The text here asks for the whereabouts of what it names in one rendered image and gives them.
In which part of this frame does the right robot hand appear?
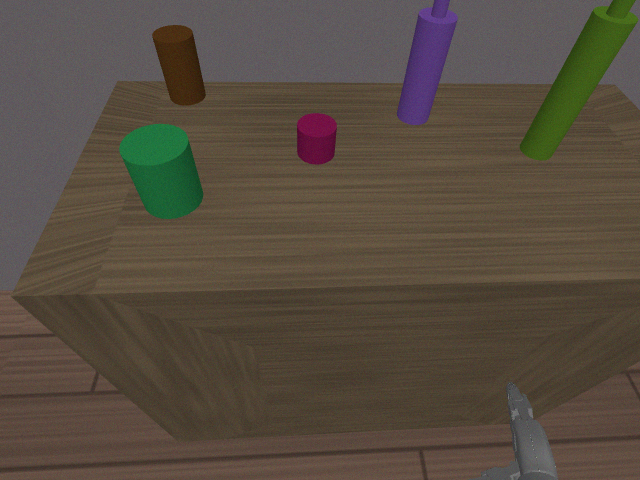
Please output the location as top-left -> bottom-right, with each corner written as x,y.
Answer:
468,382 -> 558,480

